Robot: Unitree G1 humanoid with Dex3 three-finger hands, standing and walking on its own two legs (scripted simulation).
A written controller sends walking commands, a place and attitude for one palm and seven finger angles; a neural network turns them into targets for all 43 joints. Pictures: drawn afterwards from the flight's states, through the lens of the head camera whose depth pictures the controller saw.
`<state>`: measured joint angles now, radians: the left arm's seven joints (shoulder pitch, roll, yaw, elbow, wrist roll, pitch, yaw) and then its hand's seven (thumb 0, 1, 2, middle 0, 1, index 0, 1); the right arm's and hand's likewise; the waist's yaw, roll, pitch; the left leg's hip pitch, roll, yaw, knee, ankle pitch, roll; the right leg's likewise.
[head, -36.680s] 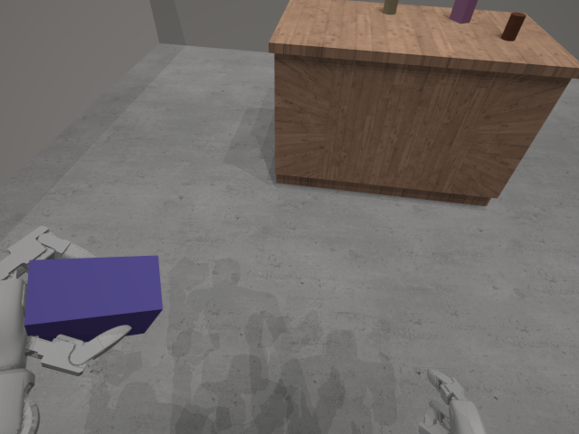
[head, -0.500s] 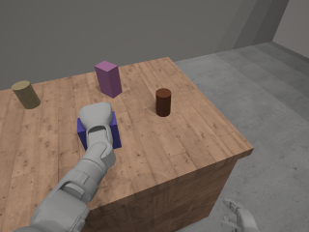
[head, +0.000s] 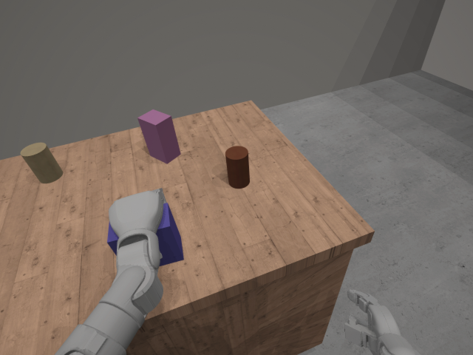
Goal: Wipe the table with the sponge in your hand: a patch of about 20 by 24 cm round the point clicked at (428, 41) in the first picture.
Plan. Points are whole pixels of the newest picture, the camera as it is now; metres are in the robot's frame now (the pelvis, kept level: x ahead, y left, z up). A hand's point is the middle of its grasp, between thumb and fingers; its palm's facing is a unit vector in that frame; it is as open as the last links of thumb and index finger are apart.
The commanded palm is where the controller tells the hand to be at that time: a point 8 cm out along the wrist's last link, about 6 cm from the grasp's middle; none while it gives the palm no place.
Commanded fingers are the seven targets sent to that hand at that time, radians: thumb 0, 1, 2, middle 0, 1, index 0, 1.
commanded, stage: wipe back along the third lane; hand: left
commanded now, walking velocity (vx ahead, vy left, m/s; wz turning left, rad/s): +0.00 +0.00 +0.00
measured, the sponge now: (151, 244) +0.31 +0.21 +0.03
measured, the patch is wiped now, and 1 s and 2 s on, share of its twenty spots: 1.00 1.00 1.00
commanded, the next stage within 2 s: slide back across to the middle lane in 0.48 s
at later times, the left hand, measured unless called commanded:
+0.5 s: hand (151, 251) +0.27 +0.18 +0.07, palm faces +0.07 -0.08 -0.99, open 9.8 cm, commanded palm +0.22 +0.17 +0.10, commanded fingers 0.00 0.10 1.30 -1.20 -1.60 -1.20 -1.60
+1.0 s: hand (129, 271) +0.23 +0.20 +0.08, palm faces +0.10 -0.16 -0.98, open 9.8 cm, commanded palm +0.18 +0.21 +0.12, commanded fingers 0.00 0.10 1.30 -1.20 -1.60 -1.20 -1.60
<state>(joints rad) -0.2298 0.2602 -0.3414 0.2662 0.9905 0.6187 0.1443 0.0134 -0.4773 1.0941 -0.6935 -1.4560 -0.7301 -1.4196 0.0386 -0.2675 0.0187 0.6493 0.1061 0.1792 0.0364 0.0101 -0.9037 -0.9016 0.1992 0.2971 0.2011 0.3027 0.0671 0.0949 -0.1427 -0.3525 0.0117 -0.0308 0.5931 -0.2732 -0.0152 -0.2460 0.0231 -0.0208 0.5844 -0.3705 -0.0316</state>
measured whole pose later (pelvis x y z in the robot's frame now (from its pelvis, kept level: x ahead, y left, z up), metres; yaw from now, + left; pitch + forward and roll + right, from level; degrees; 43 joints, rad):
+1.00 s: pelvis -0.02 -0.01 +0.00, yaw -1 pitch -3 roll +0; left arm 0.08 0.30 -0.29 -0.09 0.98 0.58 0.09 0.00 -0.49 1.09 -0.72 -1.42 -0.76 -1.38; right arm -0.01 -0.24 0.03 0.64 0.08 0.11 0.01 0.01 -0.90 -0.90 0.20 0.30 0.20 0.30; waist 0.10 0.10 -0.10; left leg -0.28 0.03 -0.02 0.58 -0.25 -0.02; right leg -0.19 0.04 0.00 0.60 -0.35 -0.04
